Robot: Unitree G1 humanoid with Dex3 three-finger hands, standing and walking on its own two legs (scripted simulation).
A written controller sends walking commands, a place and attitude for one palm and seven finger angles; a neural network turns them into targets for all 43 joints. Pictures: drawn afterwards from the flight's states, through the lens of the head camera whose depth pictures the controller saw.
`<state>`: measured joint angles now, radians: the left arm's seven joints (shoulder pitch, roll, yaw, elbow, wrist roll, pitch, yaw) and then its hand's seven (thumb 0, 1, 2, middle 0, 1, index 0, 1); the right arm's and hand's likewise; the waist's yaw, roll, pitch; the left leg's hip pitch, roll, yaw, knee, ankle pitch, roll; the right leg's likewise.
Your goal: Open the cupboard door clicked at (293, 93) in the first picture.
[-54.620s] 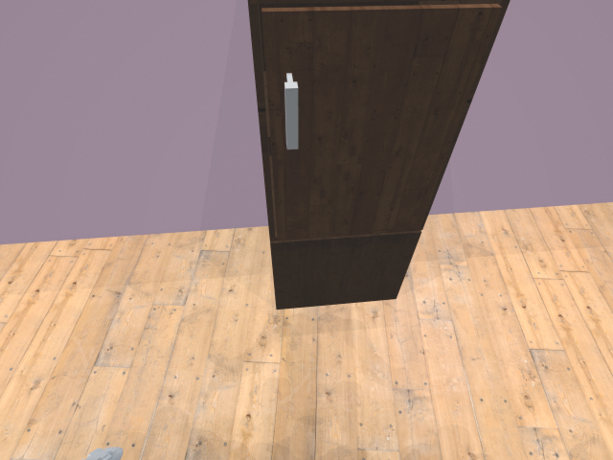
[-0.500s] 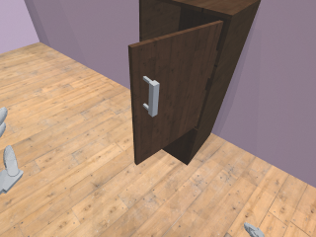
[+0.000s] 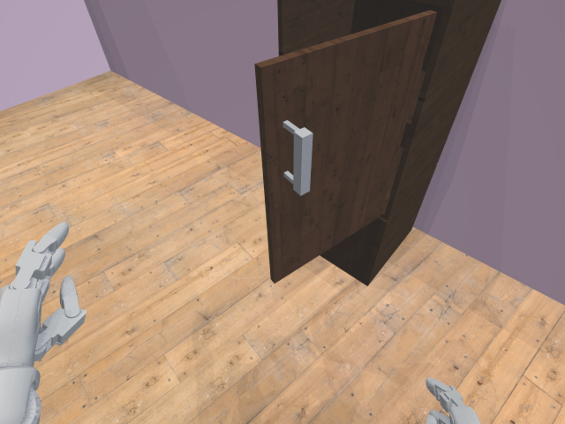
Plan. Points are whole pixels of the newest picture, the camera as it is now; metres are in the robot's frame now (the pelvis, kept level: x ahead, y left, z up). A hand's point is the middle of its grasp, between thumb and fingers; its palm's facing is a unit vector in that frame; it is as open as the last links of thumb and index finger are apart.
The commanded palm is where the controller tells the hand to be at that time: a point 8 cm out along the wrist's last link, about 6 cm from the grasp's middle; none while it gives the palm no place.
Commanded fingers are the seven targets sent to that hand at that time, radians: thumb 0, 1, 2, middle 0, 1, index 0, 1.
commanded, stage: let the arm hang, fingers relaxed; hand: left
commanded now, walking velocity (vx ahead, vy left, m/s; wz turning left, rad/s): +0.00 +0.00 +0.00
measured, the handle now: (295, 157) +0.55 +0.03 +0.09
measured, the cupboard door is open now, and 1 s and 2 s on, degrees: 77 77 77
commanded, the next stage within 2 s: look to check the result in 1.04 s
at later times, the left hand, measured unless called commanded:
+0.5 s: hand out of the picture -0.04 +0.19 -0.16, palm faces +0.05 -0.97 -0.24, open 7.2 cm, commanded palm none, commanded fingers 0.00 0.90 0.90 -0.20 -0.30 -0.20 -0.30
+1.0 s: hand out of the picture +0.00 +0.17 -0.16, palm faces +0.05 -0.98 -0.18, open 7.3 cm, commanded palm none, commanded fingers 0.00 0.90 0.90 -0.20 -0.30 -0.20 -0.30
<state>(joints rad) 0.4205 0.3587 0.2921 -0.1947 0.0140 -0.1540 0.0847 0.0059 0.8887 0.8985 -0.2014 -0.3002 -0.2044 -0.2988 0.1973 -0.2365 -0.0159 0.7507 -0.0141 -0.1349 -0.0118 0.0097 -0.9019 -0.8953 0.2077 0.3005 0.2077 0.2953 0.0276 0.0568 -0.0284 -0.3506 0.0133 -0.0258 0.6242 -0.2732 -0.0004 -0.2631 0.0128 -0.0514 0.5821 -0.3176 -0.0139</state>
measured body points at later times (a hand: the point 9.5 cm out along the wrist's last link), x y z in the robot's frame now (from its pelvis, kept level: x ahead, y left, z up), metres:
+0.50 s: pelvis +0.00 +0.00 +0.01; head +0.03 +0.00 +0.46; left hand -0.04 +0.24 -0.14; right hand -0.02 -0.22 -0.15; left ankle +0.03 +0.12 -0.73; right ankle -0.01 -0.11 -0.73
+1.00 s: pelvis +0.00 +0.00 +0.01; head +0.01 +0.00 +0.46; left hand +0.00 +0.22 -0.15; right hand +0.00 -0.21 -0.15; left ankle +0.03 +0.12 -0.73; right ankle -0.01 -0.11 -0.73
